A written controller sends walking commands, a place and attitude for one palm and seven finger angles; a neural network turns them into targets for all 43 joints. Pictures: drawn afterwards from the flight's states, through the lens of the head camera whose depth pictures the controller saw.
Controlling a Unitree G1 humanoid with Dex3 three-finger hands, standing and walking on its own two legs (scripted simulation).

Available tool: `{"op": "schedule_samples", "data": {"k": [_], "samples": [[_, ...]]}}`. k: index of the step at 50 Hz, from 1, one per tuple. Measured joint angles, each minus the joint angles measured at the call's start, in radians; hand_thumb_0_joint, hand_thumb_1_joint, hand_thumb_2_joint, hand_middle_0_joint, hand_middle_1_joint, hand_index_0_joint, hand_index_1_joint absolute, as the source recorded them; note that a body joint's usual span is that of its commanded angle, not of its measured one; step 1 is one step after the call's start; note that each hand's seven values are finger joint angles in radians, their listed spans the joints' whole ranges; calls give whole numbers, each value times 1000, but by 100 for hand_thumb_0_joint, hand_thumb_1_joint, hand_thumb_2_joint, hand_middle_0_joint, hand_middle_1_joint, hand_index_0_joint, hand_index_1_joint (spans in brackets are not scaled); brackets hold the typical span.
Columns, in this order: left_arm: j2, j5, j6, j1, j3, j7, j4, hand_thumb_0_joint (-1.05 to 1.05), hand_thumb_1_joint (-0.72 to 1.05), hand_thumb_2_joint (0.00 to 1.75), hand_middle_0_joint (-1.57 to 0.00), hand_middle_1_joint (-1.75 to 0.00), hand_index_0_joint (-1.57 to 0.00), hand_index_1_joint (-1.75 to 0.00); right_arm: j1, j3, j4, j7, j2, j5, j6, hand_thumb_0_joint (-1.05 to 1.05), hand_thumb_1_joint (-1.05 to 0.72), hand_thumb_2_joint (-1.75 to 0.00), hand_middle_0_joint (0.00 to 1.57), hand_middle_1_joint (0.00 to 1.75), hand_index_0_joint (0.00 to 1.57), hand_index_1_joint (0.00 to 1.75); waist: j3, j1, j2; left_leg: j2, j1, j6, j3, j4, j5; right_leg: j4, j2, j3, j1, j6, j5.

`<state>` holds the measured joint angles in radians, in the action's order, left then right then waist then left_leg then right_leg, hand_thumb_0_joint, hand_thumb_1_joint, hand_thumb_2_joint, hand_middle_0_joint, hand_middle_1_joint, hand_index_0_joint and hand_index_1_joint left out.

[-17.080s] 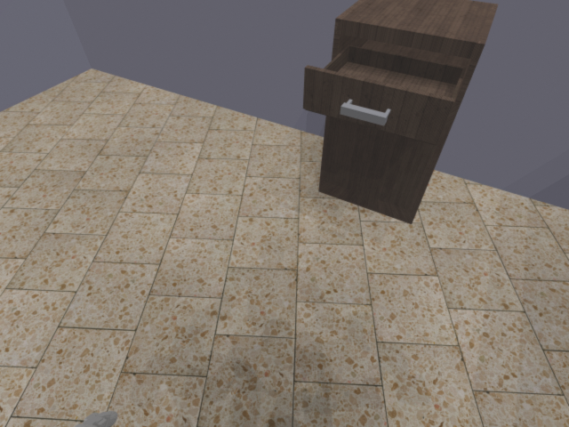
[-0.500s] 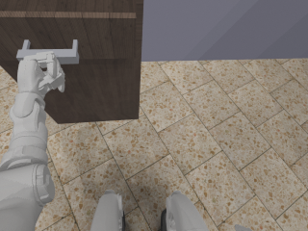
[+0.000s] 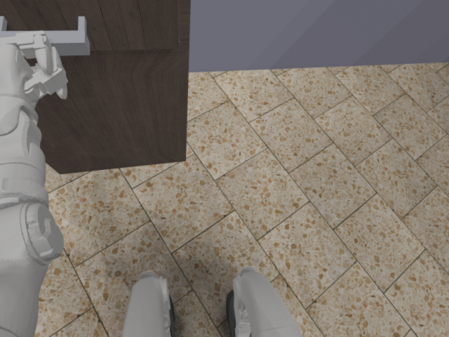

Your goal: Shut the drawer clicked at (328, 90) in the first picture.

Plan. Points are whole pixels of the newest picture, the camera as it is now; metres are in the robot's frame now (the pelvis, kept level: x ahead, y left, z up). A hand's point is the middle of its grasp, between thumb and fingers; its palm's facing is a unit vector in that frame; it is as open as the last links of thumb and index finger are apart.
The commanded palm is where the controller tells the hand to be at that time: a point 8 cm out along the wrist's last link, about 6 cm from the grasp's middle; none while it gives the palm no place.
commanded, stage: push the drawer shut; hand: left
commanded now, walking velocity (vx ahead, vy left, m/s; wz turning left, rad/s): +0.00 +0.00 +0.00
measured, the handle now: (42, 33) +0.61 +0.25 +0.06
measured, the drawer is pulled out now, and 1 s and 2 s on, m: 0.02 0.00 0.00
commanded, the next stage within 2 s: pull the fist back off the drawer in 0.80 s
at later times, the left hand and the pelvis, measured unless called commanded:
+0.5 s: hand (53, 58) +0.56 +0.23 +0.06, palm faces +0.08 -1.00 -0.03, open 3.1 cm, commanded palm +0.59 +0.24 +0.06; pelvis -0.02 +0.00 -0.02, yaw +0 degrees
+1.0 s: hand (53, 53) +0.56 +0.23 +0.07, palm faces +0.08 -1.00 -0.05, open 3.5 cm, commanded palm +0.60 +0.22 +0.06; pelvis -0.03 +0.00 -0.02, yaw -1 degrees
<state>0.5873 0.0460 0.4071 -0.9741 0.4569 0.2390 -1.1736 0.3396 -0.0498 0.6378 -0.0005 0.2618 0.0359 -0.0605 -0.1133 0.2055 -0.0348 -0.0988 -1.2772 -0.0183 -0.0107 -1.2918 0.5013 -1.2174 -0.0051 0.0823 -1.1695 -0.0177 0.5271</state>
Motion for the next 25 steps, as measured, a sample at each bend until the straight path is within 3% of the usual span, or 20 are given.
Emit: {"op": "schedule_samples", "data": {"k": [12,25], "samples": [[52,-42,-36,-115,4,-29,-63,4,82,91,-140,-160,-140,-160,18,-16,1,8,-3,15,-6,0,-90,-89,20,30,21,30,8,27,-9,1,-50,-3,-10,-16,-4,-9,1,8,-42,-2,-5],[154,-75,-67,-226,-21,-3,-128,1,65,92,-140,-160,-140,-160,26,-41,6,-1,-3,18,12,0,-90,-89,20,30,21,30,11,58,0,0,-138,3,-46,-64,-18,-47,5,39,-113,8,-13]]}}
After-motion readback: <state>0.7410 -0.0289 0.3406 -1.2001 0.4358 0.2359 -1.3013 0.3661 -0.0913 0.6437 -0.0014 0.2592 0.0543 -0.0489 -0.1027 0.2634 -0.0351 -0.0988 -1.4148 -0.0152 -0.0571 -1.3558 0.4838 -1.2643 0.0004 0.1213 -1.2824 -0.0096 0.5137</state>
